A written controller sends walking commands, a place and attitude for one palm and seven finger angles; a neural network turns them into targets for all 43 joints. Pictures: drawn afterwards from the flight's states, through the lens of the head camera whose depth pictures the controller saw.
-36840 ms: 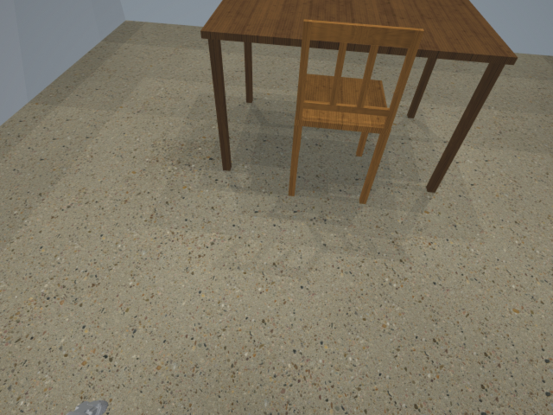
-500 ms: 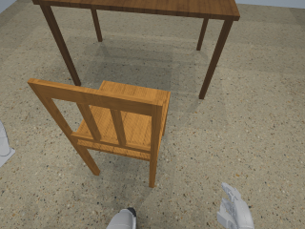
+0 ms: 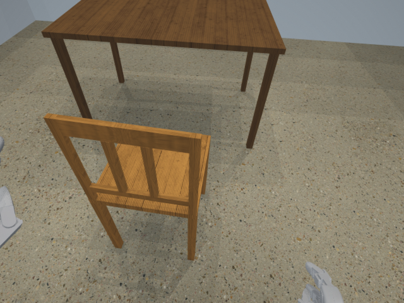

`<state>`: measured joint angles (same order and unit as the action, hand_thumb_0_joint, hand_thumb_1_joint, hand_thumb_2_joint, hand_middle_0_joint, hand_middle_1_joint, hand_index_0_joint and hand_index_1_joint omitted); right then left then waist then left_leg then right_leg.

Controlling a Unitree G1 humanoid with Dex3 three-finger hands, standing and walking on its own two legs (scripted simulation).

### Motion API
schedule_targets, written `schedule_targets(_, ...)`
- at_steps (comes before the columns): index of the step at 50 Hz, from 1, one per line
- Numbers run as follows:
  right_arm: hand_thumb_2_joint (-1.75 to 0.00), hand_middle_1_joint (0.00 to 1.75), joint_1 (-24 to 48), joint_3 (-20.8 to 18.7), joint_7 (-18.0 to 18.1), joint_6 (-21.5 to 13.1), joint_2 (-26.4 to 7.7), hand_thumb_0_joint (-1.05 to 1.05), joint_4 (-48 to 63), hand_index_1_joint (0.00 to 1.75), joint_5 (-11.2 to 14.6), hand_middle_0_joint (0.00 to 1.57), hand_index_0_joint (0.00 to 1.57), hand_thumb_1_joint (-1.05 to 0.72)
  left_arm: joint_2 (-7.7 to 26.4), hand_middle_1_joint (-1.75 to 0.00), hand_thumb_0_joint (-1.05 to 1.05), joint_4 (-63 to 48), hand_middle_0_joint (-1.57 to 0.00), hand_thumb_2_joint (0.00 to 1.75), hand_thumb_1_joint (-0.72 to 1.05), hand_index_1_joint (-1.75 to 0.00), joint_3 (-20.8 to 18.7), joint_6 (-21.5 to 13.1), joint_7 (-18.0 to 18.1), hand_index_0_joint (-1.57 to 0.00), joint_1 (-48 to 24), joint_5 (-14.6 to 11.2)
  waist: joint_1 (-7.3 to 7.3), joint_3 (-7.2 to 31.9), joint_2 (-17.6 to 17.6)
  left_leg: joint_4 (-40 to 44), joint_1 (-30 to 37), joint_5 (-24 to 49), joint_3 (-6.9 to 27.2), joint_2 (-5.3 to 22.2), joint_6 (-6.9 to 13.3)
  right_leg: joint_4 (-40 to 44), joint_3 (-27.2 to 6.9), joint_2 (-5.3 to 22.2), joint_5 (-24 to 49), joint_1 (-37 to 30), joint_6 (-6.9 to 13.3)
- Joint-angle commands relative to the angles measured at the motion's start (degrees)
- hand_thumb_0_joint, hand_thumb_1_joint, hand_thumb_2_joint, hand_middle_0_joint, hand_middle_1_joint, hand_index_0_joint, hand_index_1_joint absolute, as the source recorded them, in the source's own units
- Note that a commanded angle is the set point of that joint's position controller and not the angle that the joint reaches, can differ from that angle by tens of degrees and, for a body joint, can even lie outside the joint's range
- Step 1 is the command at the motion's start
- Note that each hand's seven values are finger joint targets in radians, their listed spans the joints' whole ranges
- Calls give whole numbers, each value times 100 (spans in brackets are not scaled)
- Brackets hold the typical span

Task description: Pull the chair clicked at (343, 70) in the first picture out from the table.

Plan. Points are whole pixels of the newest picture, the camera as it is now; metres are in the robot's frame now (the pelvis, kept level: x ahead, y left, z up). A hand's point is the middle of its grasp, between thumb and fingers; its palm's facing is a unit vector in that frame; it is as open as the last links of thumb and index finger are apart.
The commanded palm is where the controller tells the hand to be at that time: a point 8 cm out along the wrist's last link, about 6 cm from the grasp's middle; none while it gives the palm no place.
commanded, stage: stop stepping back and stand still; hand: left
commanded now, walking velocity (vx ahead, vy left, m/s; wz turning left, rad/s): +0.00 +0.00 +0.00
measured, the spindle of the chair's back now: (116, 167) +0.50 +0.28 -0.11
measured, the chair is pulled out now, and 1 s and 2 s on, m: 0.64 0.64 0.64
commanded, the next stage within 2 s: let the arm hang, fingers relaxed in 0.28 s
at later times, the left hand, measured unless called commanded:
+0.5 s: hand (68, 256) +0.20 +0.26 +0.00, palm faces +0.20 -0.87 -0.45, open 7.4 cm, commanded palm none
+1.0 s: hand out of the picture -0.07 +0.16 -0.17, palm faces +0.07 -0.97 -0.22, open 7.3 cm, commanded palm none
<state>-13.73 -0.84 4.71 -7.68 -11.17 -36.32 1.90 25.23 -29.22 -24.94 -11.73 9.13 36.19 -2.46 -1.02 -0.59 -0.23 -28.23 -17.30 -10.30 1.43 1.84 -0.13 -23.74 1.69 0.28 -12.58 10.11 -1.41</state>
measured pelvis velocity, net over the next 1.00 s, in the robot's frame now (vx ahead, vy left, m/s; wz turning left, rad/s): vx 0.01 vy -0.02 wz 0.04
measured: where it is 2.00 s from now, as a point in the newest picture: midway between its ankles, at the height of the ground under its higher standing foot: outside the picture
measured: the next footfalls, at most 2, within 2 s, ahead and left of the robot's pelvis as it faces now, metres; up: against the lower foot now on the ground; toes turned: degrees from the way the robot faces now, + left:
none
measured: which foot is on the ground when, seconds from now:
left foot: down 0.00-1.00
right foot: down 0.00-1.00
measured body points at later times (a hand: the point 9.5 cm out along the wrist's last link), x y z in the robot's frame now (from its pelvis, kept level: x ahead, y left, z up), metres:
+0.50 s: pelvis -0.01 +0.00 -0.01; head -0.01 -0.02 +0.44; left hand +0.19 +0.31 +0.03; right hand +0.14 -0.25 -0.12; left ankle +0.06 +0.12 -0.74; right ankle +0.00 -0.14 -0.74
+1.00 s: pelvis +0.01 -0.02 +0.00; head +0.02 -0.02 +0.45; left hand -0.07 +0.21 -0.15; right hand -0.01 -0.23 -0.16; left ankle +0.06 +0.12 -0.74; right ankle +0.00 -0.14 -0.74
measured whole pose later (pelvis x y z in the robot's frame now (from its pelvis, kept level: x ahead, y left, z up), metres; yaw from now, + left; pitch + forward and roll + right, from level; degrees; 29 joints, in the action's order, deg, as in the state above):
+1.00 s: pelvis +0.01 -0.02 +0.00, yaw +2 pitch -1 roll -1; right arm -20.4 0.0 1.1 1.0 -7.5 -60.4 -0.7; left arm 10.2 62.6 0.3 1.7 1.3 24.2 0.5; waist 0.3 -3.3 -1.4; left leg -28.5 -16.9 -10.3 3.8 0.8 -1.3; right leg -28.1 4.0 1.1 -16.0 10.7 0.1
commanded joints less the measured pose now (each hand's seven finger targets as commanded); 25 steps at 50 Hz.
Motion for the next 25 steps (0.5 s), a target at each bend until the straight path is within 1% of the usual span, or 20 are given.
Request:
schedule_targets(1,-90,30,626,-186,98,-318,-761,0,821,30,-55,20,20,-90,638,-30,0,-809,-20,90,90,-30,-345,-178,168,-20,-791,24,-23,-35,-350,864,-94,-1892,509,343,187,737,-536,317,-1209,464,202)
schedule_targets(3,-90,30,642,-176,116,-333,-739,0,783,30,-66,20,20,-90,738,-30,0,-925,-20,90,90,-30,-337,-150,187,-20,-1042,50,-15,-11,-234,865,-67,-1817,509,348,211,769,-558,354,-1124,415,193)
schedule_targets(5,-90,30,679,-160,108,-353,-719,0,777,30,-87,20,20,-90,667,-30,0,-922,-20,90,90,-30,-259,-125,205,-20,-1169,71,0,6,-177,770,23,-1711,487,298,203,812,-625,374,-1168,466,213)
schedule_targets(7,-90,30,690,-146,93,-355,-703,0,758,30,-108,20,20,-90,711,-30,0,-977,-20,90,90,-30,-315,-112,222,-20,-1200,72,4,67,-147,730,80,-1563,483,291,192,818,-649,406,-1090,434,235)
schedule_targets(8,-90,30,698,-156,98,-341,-703,0,744,30,-90,20,20,-90,831,-30,0,-1039,-20,90,90,-30,-380,-122,223,-20,-1179,65,7,38,-304,732,80,-1553,435,297,194,874,-658,423,-1097,454,240)
schedule_targets(10,-90,30,718,-134,85,-329,-675,0,779,30,-104,20,20,-90,756,-30,0,-1050,-20,90,90,-30,-397,-125,233,-20,-1074,55,8,64,-348,814,28,-1530,497,309,184,794,-614,390,-1018,345,245)
schedule_targets(12,-90,30,724,-123,75,-308,-662,0,802,30,-112,20,20,-90,795,-30,0,-1016,-20,90,90,-30,-503,-136,229,-20,-881,35,22,104,-450,894,-10,-1488,510,343,188,752,-584,362,-873,233,238)
schedule_targets(13,-90,30,673,-131,76,-295,-651,0,799,30,-90,20,20,-90,840,-30,0,-945,-20,90,90,-30,-535,-137,216,-20,-778,21,11,27,-512,958,-111,-1568,527,342,172,772,-508,355,-934,214,229)
schedule_targets(14,-90,30,697,-123,72,-289,-649,0,816,30,-94,20,20,-90,773,-30,0,-929,-20,90,90,-30,-503,-147,209,-20,-750,22,7,19,-500,1010,-141,-1637,554,358,169,746,-511,326,-955,188,221)
schedule_targets(16,-90,30,696,-122,59,-270,-648,0,850,30,-95,20,20,-90,761,-30,0,-789,-20,90,90,-30,-523,-146,193,-20,-627,18,12,-40,-436,1001,-204,-1682,547,353,171,769,-487,306,-1009,216,214)
schedule_targets(18,-90,30,669,-140,56,-264,-654,0,848,30,-67,20,20,-90,776,-30,0,-782,-20,90,90,-30,-510,-164,167,-20,-593,-4,2,-40,-376,941,-166,-1558,491,349,169,814,-458,335,-890,211,211)
schedule_targets(19,-90,30,758,-391,-488,-329,-1641,0,-435,30,-235,20,20,-90,-293,-30,0,3551,-20,90,90,-30,1820,734,-741,-20,-1164,585,-137,-416,-442,110,-778,-9,801,427,244,-356,-87,435,166,843,319)
schedule_targets(20,-90,30,338,-330,-487,30,-1146,0,-530,30,-235,20,20,-90,-648,-30,0,3732,-20,90,90,-30,1760,1127,-890,-20,-1052,483,-10,123,-425,226,-536,285,641,474,228,-330,-142,410,91,633,244)
schedule_targets(21,-90,30,298,-237,-467,170,-993,0,-476,30,-280,20,20,-90,-796,-30,0,3925,-20,90,90,-30,1887,1211,-920,-20,-1130,442,68,270,-293,264,-607,5,761,530,280,-373,-131,409,-314,603,238)
schedule_targets(22,-90,30,300,-184,-461,289,-1000,0,-410,30,-308,20,20,-90,-702,-30,0,4183,-20,90,90,-30,1929,1224,-924,-20,-1299,439,98,265,-35,235,-671,-150,847,461,311,-351,-196,409,-414,542,262)
schedule_targets(23,-90,30,206,-167,-455,373,-939,0,-429,30,-331,20,20,-90,-644,-30,0,4478,-20,90,90,-30,1975,1234,-915,-20,-1534,460,81,227,620,127,-594,-95,859,372,314,-269,-233,445,-371,511,343)
schedule_targets(24,-90,30,152,-148,-447,450,-987,0,-421,30,-346,20,20,-90,-594,-30,0,4807,-20,90,90,-30,2021,1234,-899,-20,-1659,450,89,324,983,-21,-476,158,825,285,313,-219,-351,553,-199,453,417)
schedule_targets(25,-90,30,82,-140,-443,522,-965,0,-457,30,-349,20,20,-90,-555,-30,0,5147,-20,90,90,-30,2048,1231,-877,-20,-1772,447,66,430,1177,-142,-239,462,732,188,289,-217,-407,653,16,421,504)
